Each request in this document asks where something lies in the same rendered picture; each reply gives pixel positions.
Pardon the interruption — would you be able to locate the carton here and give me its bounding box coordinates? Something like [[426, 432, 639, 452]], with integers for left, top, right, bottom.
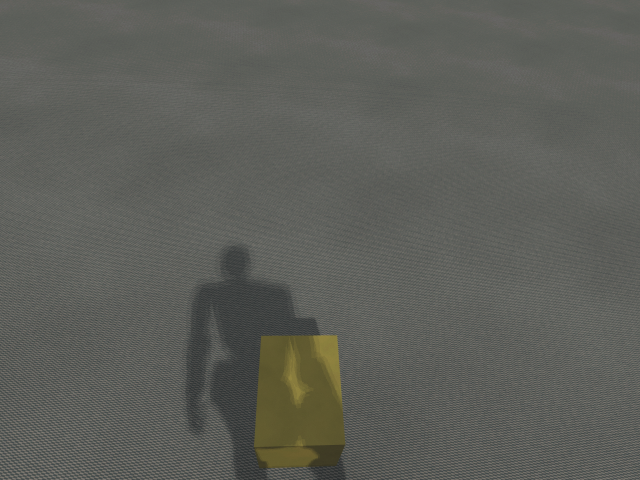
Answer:
[[254, 335, 345, 468]]

